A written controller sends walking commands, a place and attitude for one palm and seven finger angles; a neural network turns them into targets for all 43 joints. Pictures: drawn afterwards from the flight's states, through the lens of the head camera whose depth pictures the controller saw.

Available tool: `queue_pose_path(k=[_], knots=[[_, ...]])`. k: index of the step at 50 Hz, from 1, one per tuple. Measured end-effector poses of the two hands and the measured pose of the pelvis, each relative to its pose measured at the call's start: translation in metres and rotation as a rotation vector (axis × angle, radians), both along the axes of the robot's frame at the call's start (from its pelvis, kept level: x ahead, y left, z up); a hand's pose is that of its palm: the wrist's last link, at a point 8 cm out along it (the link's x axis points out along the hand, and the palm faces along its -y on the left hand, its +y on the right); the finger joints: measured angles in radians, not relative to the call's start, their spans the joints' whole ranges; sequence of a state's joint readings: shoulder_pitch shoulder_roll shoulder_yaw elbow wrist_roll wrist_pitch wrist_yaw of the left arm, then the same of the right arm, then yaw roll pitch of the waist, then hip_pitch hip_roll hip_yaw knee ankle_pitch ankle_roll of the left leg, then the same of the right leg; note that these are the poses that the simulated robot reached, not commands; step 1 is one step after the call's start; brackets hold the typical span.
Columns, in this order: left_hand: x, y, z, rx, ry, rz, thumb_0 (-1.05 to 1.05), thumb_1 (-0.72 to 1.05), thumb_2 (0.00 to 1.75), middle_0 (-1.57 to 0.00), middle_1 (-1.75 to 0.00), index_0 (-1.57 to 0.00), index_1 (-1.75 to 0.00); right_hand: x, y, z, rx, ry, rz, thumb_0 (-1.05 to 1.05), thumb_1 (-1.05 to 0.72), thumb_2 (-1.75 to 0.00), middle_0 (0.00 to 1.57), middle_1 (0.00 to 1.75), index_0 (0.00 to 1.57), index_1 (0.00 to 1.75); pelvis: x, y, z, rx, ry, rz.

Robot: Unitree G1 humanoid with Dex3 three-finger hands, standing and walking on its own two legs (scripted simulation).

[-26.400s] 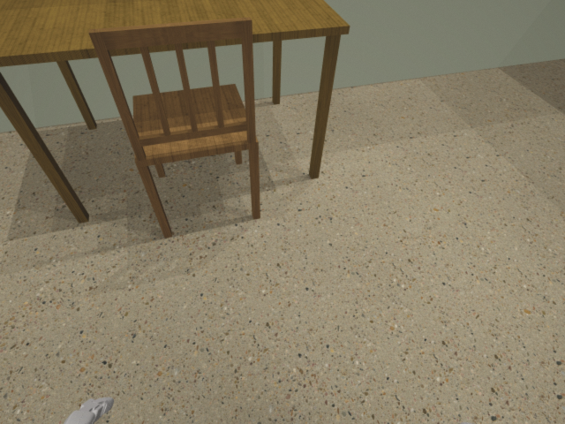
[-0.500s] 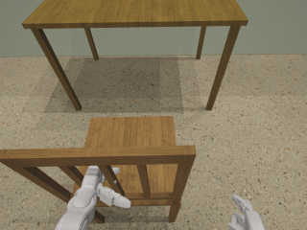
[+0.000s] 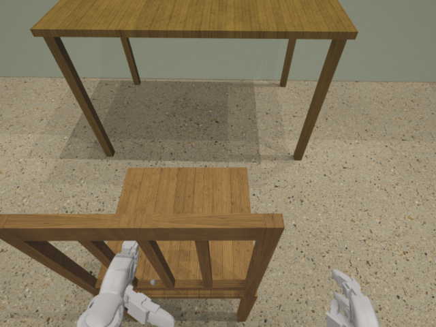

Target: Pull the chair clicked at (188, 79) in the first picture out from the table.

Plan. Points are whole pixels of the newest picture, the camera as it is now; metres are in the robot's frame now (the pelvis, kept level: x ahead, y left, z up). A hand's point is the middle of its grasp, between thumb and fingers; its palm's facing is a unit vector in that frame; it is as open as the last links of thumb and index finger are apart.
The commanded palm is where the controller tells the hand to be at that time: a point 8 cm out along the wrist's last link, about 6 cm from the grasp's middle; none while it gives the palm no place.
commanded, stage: draw the fingers out of the gap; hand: left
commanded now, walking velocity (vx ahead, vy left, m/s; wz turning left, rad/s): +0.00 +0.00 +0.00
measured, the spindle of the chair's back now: (159, 264) +0.25 +0.12 -0.06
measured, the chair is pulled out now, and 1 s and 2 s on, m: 0.65 0.65 0.65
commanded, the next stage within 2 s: draw the hand back to the body in 0.56 s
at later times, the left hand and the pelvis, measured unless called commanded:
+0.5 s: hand out of the picture +0.14 +0.12 -0.03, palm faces -0.08 -0.99 -0.14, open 17.5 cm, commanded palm +0.12 +0.17 -0.01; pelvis -0.01 +0.00 -0.01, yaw +1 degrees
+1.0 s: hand out of the picture +0.13 +0.15 +0.05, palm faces +0.01 -1.00 -0.06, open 17.5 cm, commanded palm +0.09 +0.21 +0.05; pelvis -0.03 +0.00 -0.04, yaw +1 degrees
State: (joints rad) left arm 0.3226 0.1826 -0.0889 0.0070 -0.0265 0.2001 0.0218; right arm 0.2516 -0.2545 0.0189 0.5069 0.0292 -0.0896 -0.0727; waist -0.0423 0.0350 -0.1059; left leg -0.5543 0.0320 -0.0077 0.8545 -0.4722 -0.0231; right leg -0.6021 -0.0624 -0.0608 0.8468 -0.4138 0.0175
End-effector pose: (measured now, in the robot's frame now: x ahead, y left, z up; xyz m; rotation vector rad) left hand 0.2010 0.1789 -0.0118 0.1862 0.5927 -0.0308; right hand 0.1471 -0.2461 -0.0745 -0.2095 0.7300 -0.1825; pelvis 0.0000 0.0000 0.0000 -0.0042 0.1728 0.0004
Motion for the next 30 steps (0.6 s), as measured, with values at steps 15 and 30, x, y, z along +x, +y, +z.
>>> queue_pose_path(k=[15,30], knots=[[-0.051,-0.001,0.0,-0.006,0.006,0.013,-0.01,-0.54,0.2,-0.01,0.0,0.0,-0.01,0.011,0.017,0.0,-0.006,-0.081,0.045,0.01,-0.9,-0.9,0.2,0.3,0.2,0.3,-0.01,0.003,-0.01,-0.008,0.0,0.021],[-0.093,-0.002,0.0,-0.012,0.046,0.027,-0.01,-0.53,0.2,-0.01,0.0,0.0,-0.01,0.013,0.022,0.003,-0.003,-0.134,0.035,0.01,-0.9,-0.9,0.2,0.3,0.21,0.3,-0.015,0.004,-0.018,-0.013,0.002,0.02]])
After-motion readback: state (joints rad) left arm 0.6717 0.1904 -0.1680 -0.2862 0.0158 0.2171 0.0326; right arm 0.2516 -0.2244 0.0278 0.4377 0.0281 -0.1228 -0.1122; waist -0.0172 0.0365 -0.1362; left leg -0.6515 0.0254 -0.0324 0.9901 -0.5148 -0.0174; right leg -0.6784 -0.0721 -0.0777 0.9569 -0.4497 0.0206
